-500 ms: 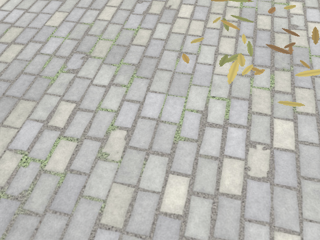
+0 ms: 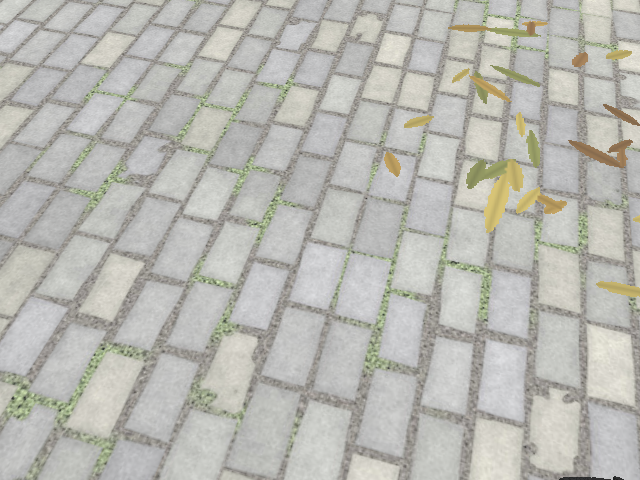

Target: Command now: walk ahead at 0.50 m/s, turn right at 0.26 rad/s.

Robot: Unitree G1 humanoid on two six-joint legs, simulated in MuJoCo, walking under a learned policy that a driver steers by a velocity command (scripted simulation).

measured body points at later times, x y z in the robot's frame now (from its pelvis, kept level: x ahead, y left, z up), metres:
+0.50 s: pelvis +0.19 -0.04 +0.00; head +0.24 -0.06 +0.44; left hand +0.41 +0.20 -0.09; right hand +0.26 -0.34 -0.12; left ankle +0.15 +0.12 -0.64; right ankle +0.26 -0.13 -0.73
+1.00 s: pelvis +0.25 +0.00 +0.01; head +0.29 +0.01 +0.46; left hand +0.52 +0.18 -0.10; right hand +0.24 -0.29 -0.09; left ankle +0.32 +0.10 -0.73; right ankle +0.18 -0.12 -0.68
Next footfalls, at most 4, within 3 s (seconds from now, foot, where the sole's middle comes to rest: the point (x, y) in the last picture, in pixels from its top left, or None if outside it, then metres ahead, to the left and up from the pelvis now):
0.38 right None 0.30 -0.14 -0.77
0.82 left None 0.36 0.08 -0.77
1.12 right None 0.20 -0.14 -0.77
2.46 right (481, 441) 0.56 -0.30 -0.77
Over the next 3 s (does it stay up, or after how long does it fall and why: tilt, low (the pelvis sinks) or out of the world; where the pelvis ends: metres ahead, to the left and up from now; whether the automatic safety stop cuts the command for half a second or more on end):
stays up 0.75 -0.25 -0.01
